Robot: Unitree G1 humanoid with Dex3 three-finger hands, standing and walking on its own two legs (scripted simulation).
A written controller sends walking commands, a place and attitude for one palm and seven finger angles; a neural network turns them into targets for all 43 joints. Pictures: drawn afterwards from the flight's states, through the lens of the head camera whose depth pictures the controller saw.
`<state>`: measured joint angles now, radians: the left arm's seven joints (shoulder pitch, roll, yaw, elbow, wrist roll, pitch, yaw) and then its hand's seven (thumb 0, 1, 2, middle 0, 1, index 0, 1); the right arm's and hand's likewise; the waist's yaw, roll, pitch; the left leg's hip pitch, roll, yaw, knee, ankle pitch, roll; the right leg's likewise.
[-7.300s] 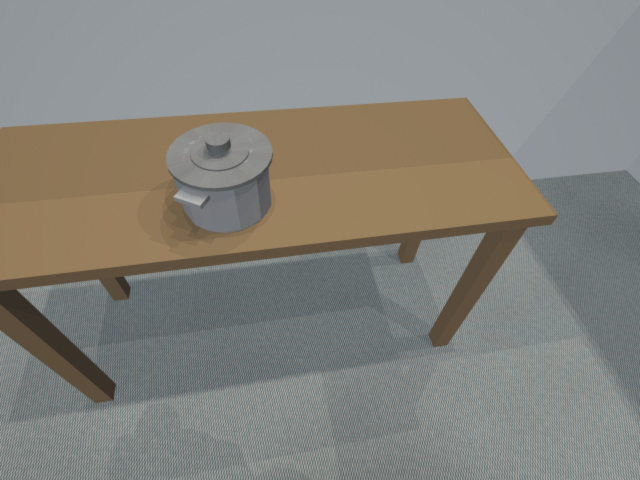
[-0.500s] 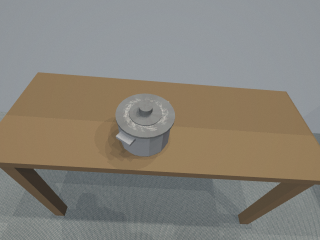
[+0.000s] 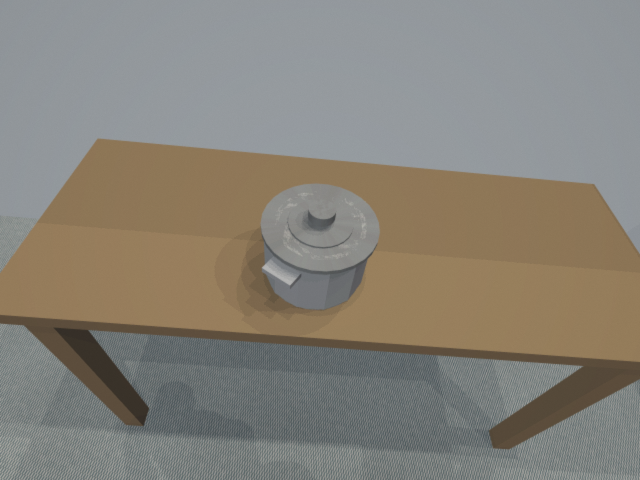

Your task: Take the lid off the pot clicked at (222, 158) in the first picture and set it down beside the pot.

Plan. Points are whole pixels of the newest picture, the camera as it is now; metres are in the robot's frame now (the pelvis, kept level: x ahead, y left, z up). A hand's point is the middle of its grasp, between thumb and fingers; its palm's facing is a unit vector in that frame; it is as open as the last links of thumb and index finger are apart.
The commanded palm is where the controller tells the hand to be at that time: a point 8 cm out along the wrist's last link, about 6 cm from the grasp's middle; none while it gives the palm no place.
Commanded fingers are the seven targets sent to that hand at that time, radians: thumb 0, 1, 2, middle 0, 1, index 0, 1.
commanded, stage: look again from close up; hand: left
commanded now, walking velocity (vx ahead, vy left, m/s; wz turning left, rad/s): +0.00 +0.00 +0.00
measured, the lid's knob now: (322, 213) +0.48 +0.04 +0.06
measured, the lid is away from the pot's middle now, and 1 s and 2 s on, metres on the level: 0.00 0.00 0.00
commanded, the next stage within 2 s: shuffle to correct the standing spot in 0.92 s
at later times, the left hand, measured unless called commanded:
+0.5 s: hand out of the picture +0.02 +0.15 -0.18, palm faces +0.01 -0.98 -0.18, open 7.3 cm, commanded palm none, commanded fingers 0.00 0.90 0.90 -0.20 -0.30 -0.20 -0.30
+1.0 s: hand out of the picture +0.01 +0.13 -0.18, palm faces +0.02 -0.99 -0.15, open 7.3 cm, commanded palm none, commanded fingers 0.00 0.90 0.90 -0.20 -0.30 -0.20 -0.30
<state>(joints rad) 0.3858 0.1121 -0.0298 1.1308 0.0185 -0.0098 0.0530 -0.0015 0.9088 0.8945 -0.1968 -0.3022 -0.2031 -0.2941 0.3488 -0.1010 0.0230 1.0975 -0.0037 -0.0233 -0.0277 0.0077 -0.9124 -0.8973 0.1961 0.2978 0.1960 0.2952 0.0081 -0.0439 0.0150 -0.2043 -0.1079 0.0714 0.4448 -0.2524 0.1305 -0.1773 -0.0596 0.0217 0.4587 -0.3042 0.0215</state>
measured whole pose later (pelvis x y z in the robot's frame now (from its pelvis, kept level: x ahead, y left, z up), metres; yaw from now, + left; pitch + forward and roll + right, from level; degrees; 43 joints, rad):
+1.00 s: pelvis +0.03 -0.03 +0.00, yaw -1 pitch +0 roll +0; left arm 0.33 0.14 -0.02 1.08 0.01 -0.01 0.05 0.00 0.91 0.89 -0.20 -0.30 -0.20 -0.29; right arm 0.30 -0.13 0.02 1.14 0.00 -0.03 -0.04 0.01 -0.91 -0.90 0.20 0.30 0.20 0.30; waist 0.01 -0.04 0.02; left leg -0.14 -0.08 0.07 0.43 -0.29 0.10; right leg -0.13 0.02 -0.02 0.44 -0.31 -0.02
